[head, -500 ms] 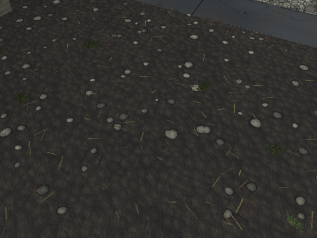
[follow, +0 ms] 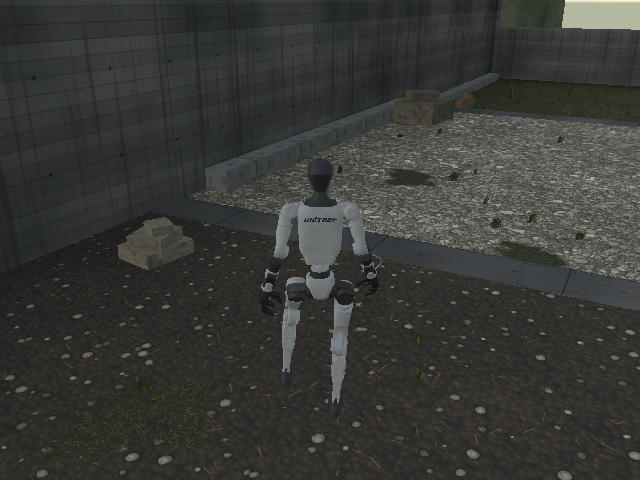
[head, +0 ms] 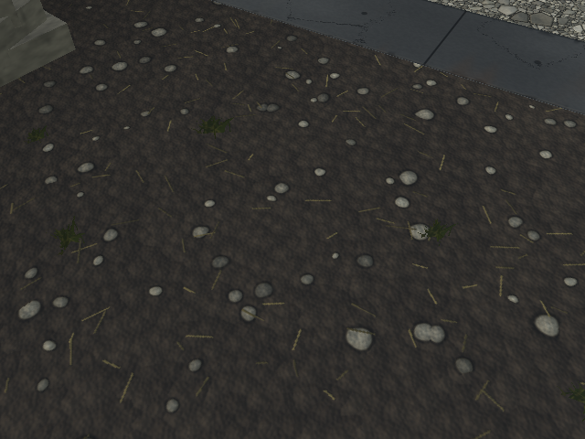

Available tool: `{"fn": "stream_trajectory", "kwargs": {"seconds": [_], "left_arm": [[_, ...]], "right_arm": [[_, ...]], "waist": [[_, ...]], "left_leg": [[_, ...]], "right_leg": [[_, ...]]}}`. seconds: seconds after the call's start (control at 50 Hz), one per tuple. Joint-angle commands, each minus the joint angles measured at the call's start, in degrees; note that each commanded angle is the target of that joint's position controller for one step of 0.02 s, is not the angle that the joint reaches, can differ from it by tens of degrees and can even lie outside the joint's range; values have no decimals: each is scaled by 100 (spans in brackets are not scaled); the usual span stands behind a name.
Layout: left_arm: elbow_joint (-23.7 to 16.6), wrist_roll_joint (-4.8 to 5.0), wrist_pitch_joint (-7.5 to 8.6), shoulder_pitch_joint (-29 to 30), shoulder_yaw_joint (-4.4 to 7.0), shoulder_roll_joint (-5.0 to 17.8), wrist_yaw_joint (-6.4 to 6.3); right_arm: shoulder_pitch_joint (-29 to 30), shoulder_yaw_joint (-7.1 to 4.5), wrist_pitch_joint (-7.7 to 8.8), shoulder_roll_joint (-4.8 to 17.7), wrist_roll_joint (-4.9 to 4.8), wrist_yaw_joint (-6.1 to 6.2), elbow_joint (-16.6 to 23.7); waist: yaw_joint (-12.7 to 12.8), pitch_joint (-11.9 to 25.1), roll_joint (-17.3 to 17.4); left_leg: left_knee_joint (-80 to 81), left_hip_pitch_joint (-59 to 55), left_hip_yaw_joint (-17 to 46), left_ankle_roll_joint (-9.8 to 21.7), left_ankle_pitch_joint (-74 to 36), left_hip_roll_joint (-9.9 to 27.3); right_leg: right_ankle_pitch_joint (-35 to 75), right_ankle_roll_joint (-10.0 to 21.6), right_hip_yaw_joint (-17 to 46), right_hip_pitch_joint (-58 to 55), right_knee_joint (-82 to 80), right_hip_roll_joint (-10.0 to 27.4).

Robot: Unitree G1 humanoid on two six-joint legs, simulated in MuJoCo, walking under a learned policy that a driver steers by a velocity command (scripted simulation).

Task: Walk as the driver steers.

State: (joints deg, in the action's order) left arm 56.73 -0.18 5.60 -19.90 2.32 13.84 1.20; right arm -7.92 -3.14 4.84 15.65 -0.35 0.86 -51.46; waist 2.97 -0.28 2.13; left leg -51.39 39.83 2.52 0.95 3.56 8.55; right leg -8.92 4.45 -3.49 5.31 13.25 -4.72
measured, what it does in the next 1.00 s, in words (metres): walks ahead: left foot, then right foot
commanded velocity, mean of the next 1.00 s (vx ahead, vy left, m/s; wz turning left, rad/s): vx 0.50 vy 0.00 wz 0.00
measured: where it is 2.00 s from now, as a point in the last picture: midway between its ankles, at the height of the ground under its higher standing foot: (341, 235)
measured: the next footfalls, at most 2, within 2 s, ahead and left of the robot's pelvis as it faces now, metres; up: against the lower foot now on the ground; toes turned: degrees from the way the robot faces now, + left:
left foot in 0.24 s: +0.33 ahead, +0.16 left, +0.00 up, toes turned +2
right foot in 0.78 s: +0.64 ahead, -0.09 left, +0.00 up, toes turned -3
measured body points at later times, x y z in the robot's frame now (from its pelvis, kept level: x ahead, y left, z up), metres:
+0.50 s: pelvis +0.29 +0.07 +0.00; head +0.31 +0.08 +0.45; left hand +0.42 +0.34 -0.12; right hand +0.32 -0.20 -0.13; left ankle +0.29 +0.15 -0.75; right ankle +0.38 -0.11 -0.67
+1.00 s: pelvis +0.58 +0.00 +0.00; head +0.60 -0.02 +0.45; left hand +0.63 +0.26 -0.13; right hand +0.68 -0.28 -0.13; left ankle +0.61 +0.17 -0.67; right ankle +0.60 -0.08 -0.75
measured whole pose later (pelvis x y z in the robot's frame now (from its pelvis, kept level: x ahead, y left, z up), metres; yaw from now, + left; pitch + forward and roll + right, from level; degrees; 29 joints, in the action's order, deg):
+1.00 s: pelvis +0.58 +0.00 +0.00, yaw +0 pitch +1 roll -1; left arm 54.0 -0.3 5.5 -16.1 3.3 13.7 1.7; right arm -11.2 -3.8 4.5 16.0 -0.9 0.6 -52.7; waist 1.7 -0.9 2.4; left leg -61.3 33.8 1.6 2.1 14.3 6.7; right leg -8.6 4.3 -3.9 11.6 19.0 -3.0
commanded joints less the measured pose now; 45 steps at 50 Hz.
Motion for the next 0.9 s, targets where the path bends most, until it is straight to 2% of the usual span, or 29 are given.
{"fn": "stream_trajectory", "kwargs": {"seconds": [0.02,0.08,0.14,0.18,0.2,0.22,0.24,0.26,0.28,0.3,0.32,0.34,0.36,0.4,0.44,0.5,0.58,0.66,0.72,0.74,0.76,0.78,0.8,0.82,0.84,0.86,0.88,0.9], "left_arm": [[-330,53,62,147,161,897,-110],[-176,112,14,-248,179,957,-128],[-50,128,-93,-473,213,982,-149],[-49,130,-161,-412,253,1060,-167],[-86,124,-191,-294,267,1111,-170],[-126,106,-227,-181,244,1061,-170],[-231,40,-233,-182,155,869,-174],[-330,11,-123,-847,-46,220,-108],[-251,81,31,-780,-57,278,-84],[-408,253,135,-228,103,873,-60],[-524,298,176,178,115,930,-76],[-546,222,160,385,138,875,-116],[-529,158,89,329,178,808,-143],[-465,124,-66,117,153,519,-149],[-555,92,-137,294,161,478,-167],[-783,41,-127,944,174,476,-162],[-1006,80,-66,1776,108,337,-81],[-1240,128,-23,2336,80,390,40],[-1299,133,29,2223,129,568,123],[-1231,130,42,1907,187,686,124],[-1013,115,42,1188,302,863,103],[-716,82,34,137,443,1192,55],[-560,-7,-2,-617,587,1763,24],[-531,62,-20,-709,480,1466,41],[-581,96,-1,-296,365,1138,34],[-715,80,5,213,305,951,20],[-765,27,17,601,253,781,38],[-782,-29,48,811,204,619,54]], "right_arm": [[323,-2,70,153,3,-53,342],[890,45,94,142,-52,-138,520],[1240,50,134,229,-79,-250,732],[1097,6,165,376,-87,-303,766],[785,-54,180,506,-86,-308,707],[45,-175,186,705,-78,-290,491],[-1045,-317,181,1056,-36,-243,202],[-1850,-478,136,1668,66,-213,37],[-1932,-356,110,1281,15,-230,2],[-1469,-237,121,942,-25,-223,63],[-942,-176,121,748,-14,-210,205],[-560,-120,127,566,22,-230,255],[-369,-74,152,419,70,-247,271],[-366,-75,178,400,79,-277,195],[-533,-121,206,576,67,-234,88],[-809,-141,163,666,47,-128,-40],[-1158,-146,117,746,-14,-58,-181],[-1547,-179,16,790,-62,-34,-404],[-1476,-234,-76,878,-80,2,-439],[-1355,-249,-104,928,-78,7,-410],[-1234,-229,-142,884,-70,7,-379],[-1258,-148,-156,705,-12,11,-298],[-1941,38,-61,96,31,-46,-221],[-1894,73,91,78,-9,-79,-289],[-1372,-80,196,637,-181,-114,-147],[-936,-89,242,712,-233,-104,-13],[-714,-111,230,673,-157,-64,14],[-762,-152,161,615,-98,-32,-4]], "waist": [[-110,-346,-453],[97,-441,-439],[124,-510,-450],[-46,-371,-555],[-254,-161,-651],[-652,289,-640],[-1064,1076,-461],[-934,2038,813],[-985,2392,1168],[-938,1516,840],[-780,922,482],[-609,481,142],[-400,299,220],[-212,200,272],[-169,40,179],[-308,-126,79],[-573,-299,104],[-714,-482,109],[-506,-354,201],[-301,-149,283],[89,277,256],[470,1018,28],[328,1913,-1201],[368,2304,-1686],[347,1528,-1298],[208,911,-937],[34,477,-563],[-180,303,-632]], "left_leg": [[1115,-289,-133,-60,-974,-102],[1736,-359,-232,-60,-1117,-265],[2109,-149,-169,87,-651,-332],[2265,-469,-227,232,-180,-442],[2322,-998,-364,327,21,-602],[2421,-2010,-532,473,20,-796],[2181,-3692,-125,756,-113,-409],[2367,-6138,2416,1680,671,1105],[3299,-6501,4035,1910,1186,1486],[3390,-5841,3266,1556,1349,1266],[3498,-4962,2431,1355,960,1054],[3717,-4116,1829,1253,472,815],[3909,-3560,1409,1152,181,606],[4213,-3037,1007,1193,-111,434],[4391,-2924,722,1282,-495,416],[4494,-3127,415,1223,-732,343],[4572,-3232,36,1045,-477,173],[4300,-4013,96,1016,-491,499],[3850,-4481,148,878,-1200,713],[3476,-4495,81,807,-2045,665],[2628,-4345,-124,681,-2877,427],[1269,-3562,-357,497,-2457,100],[-1069,-1200,-618,71,-279,-768],[-2123,-211,157,37,2911,-1202],[-2591,354,432,164,2736,-822],[-2434,402,240,245,2200,-496],[-2053,169,133,242,1730,-256],[-1709,-217,167,243,1438,-69]], "right_leg": [[845,761,765,535,-827,1443],[769,729,714,91,-726,1556],[1014,672,801,-666,-379,1865],[1614,571,843,-988,-35,2001],[2475,498,778,-1030,354,1957],[3334,371,571,-902,1232,1713],[2943,191,335,-83,2636,1406],[713,-261,25,2329,4998,499],[-2339,-268,826,3285,5968,135],[-2139,-139,1039,3829,6376,516],[-1594,-80,855,3832,6202,845],[-1159,-103,737,3610,5804,1066],[-867,-119,765,3237,5464,1251],[-629,-191,710,2822,5178,1325],[-281,-298,666,3038,4792,1365],[607,-424,628,3460,3768,1363],[1527,-425,366,3155,2404,1107],[1276,-297,404,3355,1840,1011],[653,-78,356,3030,1619,891],[481,11,210,2486,1573,729],[511,144,27,1481,1474,523],[649,383,372,-155,1683,837],[-134,1255,2818,-2534,1498,2313],[-735,1517,4584,-2940,501,2763],[-1049,1209,3949,-2351,398,2571],[-724,1014,3144,-1478,294,2383],[-245,918,2548,-611,91,2167],[119,821,2122,-39,-82,1966]]}}
Velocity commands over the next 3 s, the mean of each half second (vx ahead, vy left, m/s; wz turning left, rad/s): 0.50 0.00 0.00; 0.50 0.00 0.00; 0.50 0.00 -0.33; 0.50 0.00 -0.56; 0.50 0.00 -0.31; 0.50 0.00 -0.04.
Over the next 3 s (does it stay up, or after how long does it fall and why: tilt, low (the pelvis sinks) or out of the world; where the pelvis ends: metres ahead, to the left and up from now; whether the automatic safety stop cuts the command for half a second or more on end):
stays up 1.56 -0.42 -0.01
